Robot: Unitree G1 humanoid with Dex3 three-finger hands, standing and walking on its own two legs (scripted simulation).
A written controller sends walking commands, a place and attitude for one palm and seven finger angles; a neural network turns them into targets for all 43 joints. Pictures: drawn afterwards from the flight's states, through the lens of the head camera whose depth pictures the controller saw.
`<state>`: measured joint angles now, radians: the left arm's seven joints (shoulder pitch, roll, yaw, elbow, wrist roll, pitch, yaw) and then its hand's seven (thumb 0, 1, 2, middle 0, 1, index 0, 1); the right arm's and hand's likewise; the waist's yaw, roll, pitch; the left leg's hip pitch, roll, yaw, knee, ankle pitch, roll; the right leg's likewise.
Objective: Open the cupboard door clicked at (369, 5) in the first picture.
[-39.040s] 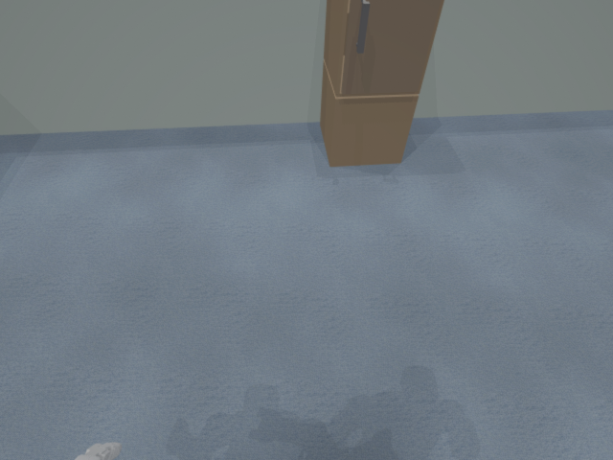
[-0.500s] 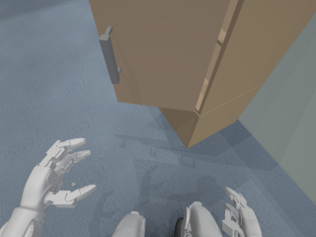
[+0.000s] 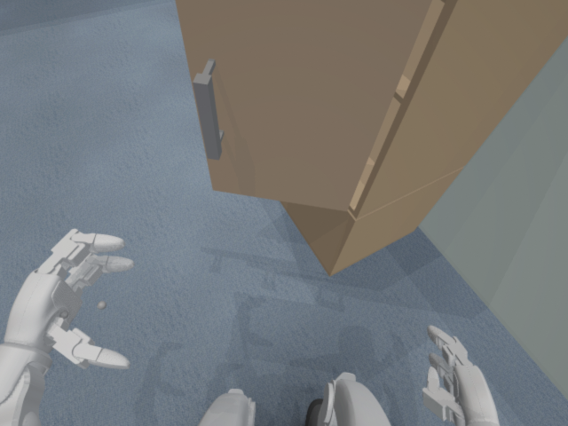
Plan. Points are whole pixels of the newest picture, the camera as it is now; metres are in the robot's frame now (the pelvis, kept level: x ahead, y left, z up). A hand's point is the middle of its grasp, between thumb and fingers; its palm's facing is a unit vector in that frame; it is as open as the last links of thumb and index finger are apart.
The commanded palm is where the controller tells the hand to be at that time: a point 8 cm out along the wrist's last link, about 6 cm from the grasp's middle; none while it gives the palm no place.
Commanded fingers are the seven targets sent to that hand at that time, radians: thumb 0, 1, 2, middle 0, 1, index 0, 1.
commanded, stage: raise the hand with hooked fingers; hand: left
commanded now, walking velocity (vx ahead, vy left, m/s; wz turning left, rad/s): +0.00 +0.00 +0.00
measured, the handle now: (212, 112) +0.60 +0.17 +0.03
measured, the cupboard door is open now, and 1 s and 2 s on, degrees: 52 52 52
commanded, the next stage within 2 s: move the hooked fingers beside the handle in 0.80 s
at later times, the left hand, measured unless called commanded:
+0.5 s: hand (87, 269) +0.29 +0.27 +0.04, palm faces -0.11 -0.99 -0.07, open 14.0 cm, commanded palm +0.27 +0.32 +0.05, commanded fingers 0.00 -0.50 0.30 -0.30 -1.20 -0.30 -1.20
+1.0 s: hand (86, 269) +0.29 +0.27 +0.04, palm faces -0.08 -0.99 -0.06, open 14.0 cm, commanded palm +0.29 +0.31 +0.05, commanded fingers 0.00 -0.50 0.30 -0.30 -1.20 -0.30 -1.20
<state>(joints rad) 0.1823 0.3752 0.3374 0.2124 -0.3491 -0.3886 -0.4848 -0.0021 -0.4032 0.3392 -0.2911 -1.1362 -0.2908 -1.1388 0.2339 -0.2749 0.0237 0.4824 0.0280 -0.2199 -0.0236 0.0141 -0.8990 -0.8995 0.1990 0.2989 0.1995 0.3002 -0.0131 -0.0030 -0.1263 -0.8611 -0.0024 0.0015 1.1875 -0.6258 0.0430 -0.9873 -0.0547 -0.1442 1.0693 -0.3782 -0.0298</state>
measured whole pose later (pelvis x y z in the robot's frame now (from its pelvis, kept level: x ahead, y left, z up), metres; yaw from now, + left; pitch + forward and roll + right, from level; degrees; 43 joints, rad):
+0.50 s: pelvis +0.00 +0.00 +0.00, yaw -1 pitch +19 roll -3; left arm 0.01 0.46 0.45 0.39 -0.38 -0.35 -0.62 -0.01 -0.50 0.30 -0.30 -1.20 -0.30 -1.20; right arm 0.29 -0.30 0.02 0.51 0.03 -0.20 -0.01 0.01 -0.90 -0.90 0.20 0.30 0.20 0.30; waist -0.03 0.01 -0.12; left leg -0.87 0.00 0.02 1.17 -0.62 0.05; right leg -1.00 -0.04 -0.13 1.04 -0.36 -0.02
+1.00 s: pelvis +0.00 +0.00 +0.00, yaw -1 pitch +18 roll -3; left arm -0.03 0.45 0.44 0.43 -0.38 -0.36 -0.61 -0.01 -0.50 0.30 -0.30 -1.20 -0.30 -1.20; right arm 0.26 -0.29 0.04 0.50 0.03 -0.19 -0.03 0.01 -0.90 -0.90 0.20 0.30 0.20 0.30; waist -0.01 0.01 -0.12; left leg -0.88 0.00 0.00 1.18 -0.62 0.04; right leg -1.01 -0.05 -0.14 1.06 -0.37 -0.03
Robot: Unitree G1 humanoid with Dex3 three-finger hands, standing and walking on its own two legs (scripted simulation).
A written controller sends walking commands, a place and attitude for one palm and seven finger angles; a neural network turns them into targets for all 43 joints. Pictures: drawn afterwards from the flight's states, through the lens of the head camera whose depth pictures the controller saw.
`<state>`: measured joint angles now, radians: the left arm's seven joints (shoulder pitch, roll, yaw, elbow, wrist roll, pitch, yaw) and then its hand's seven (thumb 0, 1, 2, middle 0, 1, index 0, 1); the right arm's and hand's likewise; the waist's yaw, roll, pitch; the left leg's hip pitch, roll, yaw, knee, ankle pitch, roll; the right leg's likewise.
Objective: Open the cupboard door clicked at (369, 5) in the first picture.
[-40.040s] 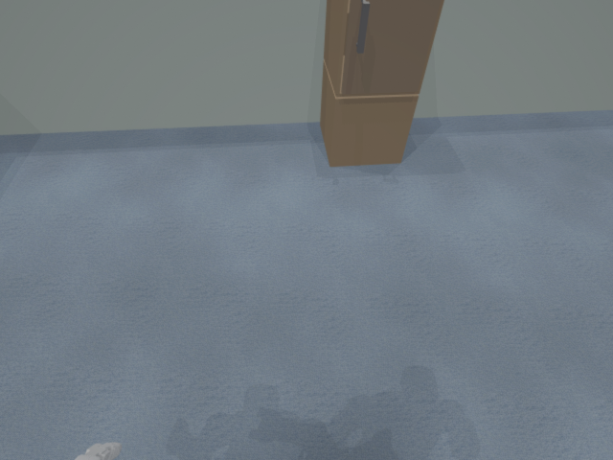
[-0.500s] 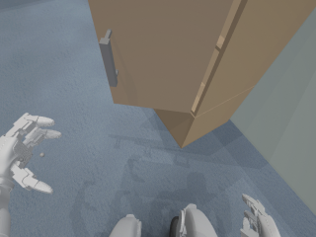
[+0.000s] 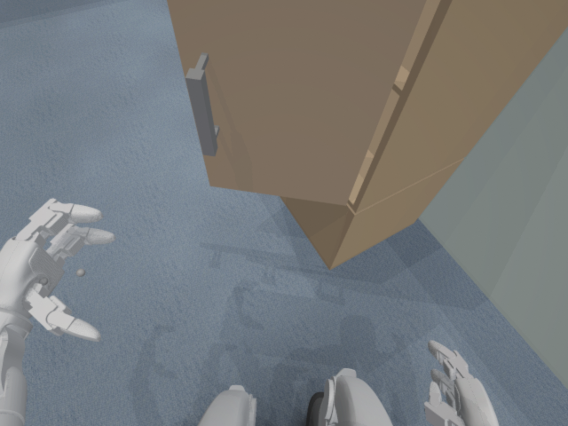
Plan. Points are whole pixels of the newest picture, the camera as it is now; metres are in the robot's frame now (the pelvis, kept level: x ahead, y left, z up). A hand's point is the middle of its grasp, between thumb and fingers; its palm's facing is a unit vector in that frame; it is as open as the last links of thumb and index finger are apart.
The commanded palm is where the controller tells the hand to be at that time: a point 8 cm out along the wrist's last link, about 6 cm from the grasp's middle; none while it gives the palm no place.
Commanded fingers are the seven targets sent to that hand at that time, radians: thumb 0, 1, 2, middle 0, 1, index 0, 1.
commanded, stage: move the hooked fingers beside the handle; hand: left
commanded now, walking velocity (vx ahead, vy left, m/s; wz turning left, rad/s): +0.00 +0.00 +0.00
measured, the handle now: (207, 108) +0.60 +0.17 +0.03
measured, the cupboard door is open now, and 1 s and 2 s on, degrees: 52 52 51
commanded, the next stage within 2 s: none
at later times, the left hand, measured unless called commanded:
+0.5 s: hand (122, 204) +0.39 +0.26 +0.04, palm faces -0.10 -0.99 -0.04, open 14.0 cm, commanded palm +0.38 +0.30 +0.04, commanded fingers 0.00 -0.50 0.30 -0.30 -1.20 -0.30 -1.20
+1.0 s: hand (146, 160) +0.47 +0.24 +0.04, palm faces -0.10 -0.99 -0.03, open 14.0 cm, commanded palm +0.46 +0.28 +0.04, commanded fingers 0.00 -0.50 0.30 -0.30 -1.20 -0.30 -1.20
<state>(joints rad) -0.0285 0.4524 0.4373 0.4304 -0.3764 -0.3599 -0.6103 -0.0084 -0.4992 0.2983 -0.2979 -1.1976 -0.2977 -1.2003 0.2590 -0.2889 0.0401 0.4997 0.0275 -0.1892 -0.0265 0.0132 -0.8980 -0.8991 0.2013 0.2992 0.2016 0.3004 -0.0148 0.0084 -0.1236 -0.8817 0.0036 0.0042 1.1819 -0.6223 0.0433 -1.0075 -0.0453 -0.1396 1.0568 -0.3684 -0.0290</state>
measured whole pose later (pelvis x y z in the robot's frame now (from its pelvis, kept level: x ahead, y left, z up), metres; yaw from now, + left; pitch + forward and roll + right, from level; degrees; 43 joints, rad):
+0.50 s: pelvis +0.00 +0.00 +0.00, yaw -1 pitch +22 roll -2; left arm -0.43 0.53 0.45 0.76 -0.28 -0.36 -0.58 -0.01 -0.50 0.30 -0.30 -1.20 -0.30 -1.20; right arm 0.32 -0.30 0.04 0.55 0.03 -0.10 -0.03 0.01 -0.90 -0.90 0.20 0.30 0.20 0.30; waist -0.08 0.00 -0.12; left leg -0.96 0.01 0.03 1.18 -0.61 0.04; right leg -1.09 -0.04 -0.12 1.06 -0.35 -0.03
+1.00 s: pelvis +0.00 +0.00 -0.01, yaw -2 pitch +25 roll -3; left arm -0.75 0.62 0.48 1.06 -0.18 -0.40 -0.54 -0.01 -0.50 0.30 -0.30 -1.20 -0.30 -1.20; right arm 0.33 -0.30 0.05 0.57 0.00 0.02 -0.01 0.01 -0.90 -0.90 0.20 0.30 0.20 0.30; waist -0.14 0.00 -0.11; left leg -1.03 0.02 0.02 1.21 -0.62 0.05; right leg -1.16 -0.03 -0.12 1.07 -0.34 -0.03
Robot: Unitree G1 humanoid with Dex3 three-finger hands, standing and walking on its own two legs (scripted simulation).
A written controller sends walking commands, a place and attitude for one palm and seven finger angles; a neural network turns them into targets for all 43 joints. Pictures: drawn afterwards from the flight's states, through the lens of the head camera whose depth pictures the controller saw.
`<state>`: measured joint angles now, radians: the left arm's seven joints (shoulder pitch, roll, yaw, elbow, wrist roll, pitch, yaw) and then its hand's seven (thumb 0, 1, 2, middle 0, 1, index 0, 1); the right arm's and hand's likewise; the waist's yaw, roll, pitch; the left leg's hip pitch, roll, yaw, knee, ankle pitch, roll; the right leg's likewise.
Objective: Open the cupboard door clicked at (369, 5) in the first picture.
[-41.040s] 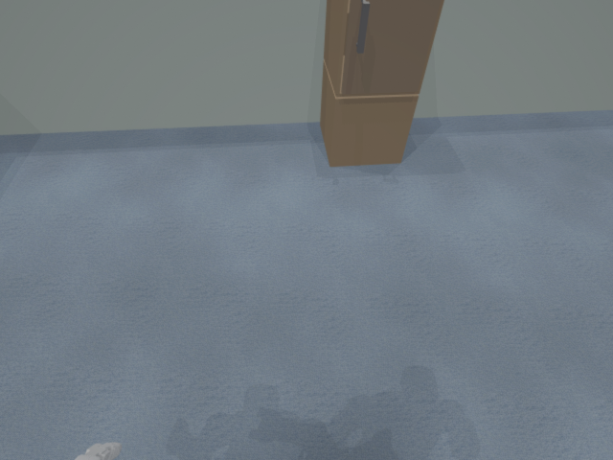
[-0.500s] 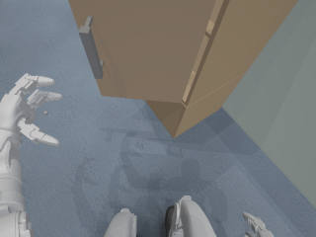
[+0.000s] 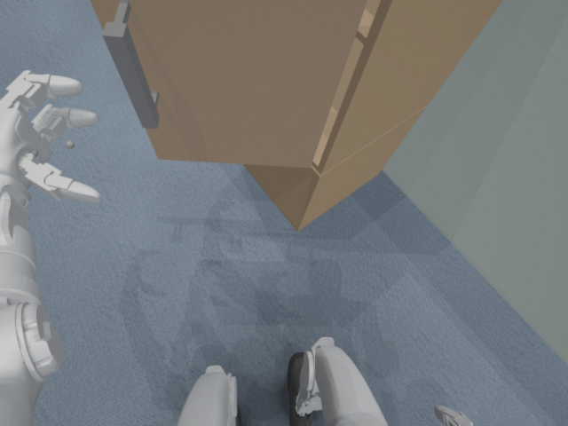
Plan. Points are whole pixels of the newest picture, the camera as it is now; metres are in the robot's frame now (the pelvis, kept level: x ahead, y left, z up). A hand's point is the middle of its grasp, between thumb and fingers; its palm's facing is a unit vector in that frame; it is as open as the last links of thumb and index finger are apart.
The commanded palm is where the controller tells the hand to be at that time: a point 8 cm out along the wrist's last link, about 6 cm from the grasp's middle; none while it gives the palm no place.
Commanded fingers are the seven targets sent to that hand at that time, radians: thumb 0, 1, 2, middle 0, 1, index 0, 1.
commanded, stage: move the hooked fingers beside the handle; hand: left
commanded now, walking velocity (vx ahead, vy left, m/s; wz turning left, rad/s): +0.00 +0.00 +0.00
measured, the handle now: (138, 71) +0.60 +0.19 +0.04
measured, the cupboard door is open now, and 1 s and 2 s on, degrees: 52 51 51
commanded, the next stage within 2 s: slide the fingers in behind the handle in 1.30 s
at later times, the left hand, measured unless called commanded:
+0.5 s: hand (96, 90) +0.55 +0.24 +0.05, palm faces -0.06 -1.00 -0.04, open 14.0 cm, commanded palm +0.55 +0.28 +0.04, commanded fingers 0.00 -0.50 0.30 -0.30 -1.20 -0.30 -1.20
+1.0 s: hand (92, 91) +0.56 +0.25 +0.04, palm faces -0.06 -1.00 -0.04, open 14.0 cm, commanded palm +0.55 +0.27 +0.04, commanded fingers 0.00 -0.50 0.30 -0.30 -1.20 -0.30 -1.20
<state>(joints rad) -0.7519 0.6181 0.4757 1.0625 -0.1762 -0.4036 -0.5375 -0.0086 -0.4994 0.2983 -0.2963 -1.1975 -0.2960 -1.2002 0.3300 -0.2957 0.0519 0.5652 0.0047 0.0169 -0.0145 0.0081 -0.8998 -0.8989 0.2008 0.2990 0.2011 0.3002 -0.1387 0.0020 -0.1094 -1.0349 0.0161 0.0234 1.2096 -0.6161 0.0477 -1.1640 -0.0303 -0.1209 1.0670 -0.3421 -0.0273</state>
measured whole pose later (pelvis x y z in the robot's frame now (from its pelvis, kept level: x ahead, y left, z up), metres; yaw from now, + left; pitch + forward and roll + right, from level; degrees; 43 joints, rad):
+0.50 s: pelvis -0.01 +0.00 -0.02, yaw -1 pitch +31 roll -5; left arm -1.09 0.82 0.50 1.27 -0.04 -0.35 -0.46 -0.01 -0.50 0.30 -0.30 -1.20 -0.30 -1.20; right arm 0.38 -0.30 0.10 0.55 -0.02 0.09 0.00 0.00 -0.90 -0.90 0.20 0.30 0.20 0.30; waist -0.26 0.03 -0.08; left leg -1.19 0.03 0.01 1.29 -0.63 0.05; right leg -1.31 -0.02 -0.14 1.10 -0.33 -0.03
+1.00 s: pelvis +0.01 +0.01 -0.01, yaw -2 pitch +31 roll -6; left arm -0.99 0.78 0.51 1.16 -0.06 -0.33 -0.46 -0.01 -0.50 0.30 -0.30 -1.20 -0.30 -1.20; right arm 0.39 -0.28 0.09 0.54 -0.03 0.12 0.02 0.00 -0.90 -0.90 0.20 0.30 0.20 0.30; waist -0.24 0.03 -0.09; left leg -1.15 0.04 0.00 1.25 -0.64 0.05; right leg -1.25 0.00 -0.14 1.05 -0.34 -0.02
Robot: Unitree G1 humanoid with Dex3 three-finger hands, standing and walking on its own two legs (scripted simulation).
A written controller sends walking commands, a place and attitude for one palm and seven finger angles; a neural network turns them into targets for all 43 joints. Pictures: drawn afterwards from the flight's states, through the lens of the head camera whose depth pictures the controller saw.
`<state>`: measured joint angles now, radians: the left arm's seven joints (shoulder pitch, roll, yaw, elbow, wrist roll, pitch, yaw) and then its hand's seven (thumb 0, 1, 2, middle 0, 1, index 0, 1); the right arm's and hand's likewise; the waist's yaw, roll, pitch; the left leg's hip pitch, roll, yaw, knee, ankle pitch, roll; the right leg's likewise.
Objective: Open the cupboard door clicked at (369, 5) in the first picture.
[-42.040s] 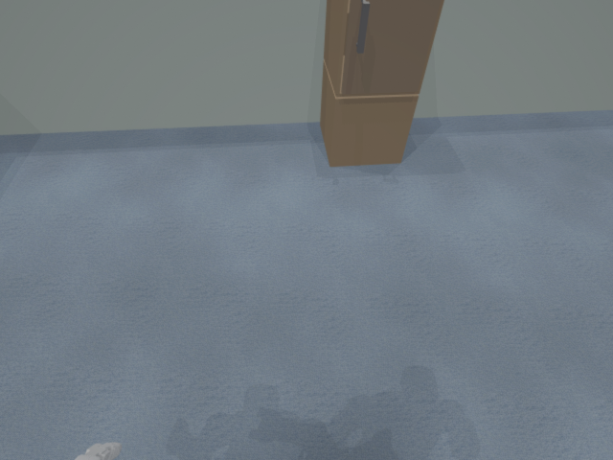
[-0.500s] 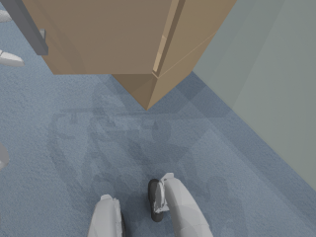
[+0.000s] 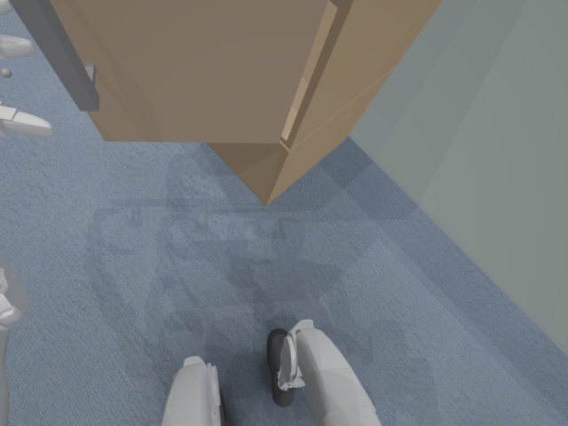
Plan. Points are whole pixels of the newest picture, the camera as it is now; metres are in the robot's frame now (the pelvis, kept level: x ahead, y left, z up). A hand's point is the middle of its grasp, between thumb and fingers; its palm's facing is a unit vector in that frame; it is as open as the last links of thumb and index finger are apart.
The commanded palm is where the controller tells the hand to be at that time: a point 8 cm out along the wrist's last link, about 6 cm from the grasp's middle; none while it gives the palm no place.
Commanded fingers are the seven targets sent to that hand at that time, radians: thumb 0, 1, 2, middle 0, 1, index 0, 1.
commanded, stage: move the hooked fingers beside the handle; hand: left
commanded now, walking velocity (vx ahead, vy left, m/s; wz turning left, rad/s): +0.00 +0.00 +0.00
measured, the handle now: (65, 42) +0.58 +0.21 +0.05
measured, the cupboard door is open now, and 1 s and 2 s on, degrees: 51 51 51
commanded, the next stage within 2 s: slide the fingers in behind the handle in 0.30 s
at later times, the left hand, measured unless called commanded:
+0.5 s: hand (8, 84) +0.53 +0.26 +0.04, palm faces -0.03 -1.00 -0.04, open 14.0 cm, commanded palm +0.52 +0.28 +0.05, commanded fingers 0.00 -0.50 0.30 -0.30 -1.20 -0.30 -1.20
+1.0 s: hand (50, 82) +0.52 +0.21 +0.05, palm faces -0.03 -1.00 -0.05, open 14.0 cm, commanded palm +0.51 +0.24 +0.05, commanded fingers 0.00 -0.50 0.30 -0.30 -1.20 -0.30 -1.20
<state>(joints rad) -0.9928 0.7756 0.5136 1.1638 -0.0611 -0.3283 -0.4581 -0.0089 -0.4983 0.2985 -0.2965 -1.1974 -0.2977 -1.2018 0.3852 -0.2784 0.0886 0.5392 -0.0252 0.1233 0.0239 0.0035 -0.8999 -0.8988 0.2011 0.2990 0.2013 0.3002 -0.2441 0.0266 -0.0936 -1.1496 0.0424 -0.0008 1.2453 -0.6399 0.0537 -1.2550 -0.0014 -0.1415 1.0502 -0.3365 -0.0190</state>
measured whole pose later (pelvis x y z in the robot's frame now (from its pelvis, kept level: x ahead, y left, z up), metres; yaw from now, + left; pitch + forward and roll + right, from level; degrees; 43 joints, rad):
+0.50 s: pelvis -0.01 +0.00 +0.00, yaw +0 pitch +30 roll -6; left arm -0.99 0.74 0.49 1.19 -0.07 -0.36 -0.45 -0.01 -0.50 0.30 -0.30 -1.20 -0.30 -1.20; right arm 0.36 -0.28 0.08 0.55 -0.02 0.12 0.02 0.00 -0.90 -0.90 0.20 0.30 0.20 0.30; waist -0.23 0.02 -0.09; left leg -1.15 0.03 -0.01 1.26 -0.64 0.06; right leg -1.25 -0.01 -0.14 1.07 -0.34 -0.02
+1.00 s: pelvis -0.01 +0.00 +0.00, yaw +1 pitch +29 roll -5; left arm -0.99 0.64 0.43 1.19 -0.06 -0.41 -0.35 -0.01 -0.50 0.30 -0.30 -1.20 -0.30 -1.20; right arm 0.38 -0.27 0.07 0.56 -0.03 0.11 0.03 0.00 -0.90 -0.90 0.20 0.30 0.20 0.30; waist -0.23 0.03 -0.10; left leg -1.13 0.03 0.00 1.25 -0.63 0.05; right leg -1.24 -0.01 -0.13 1.07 -0.33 -0.02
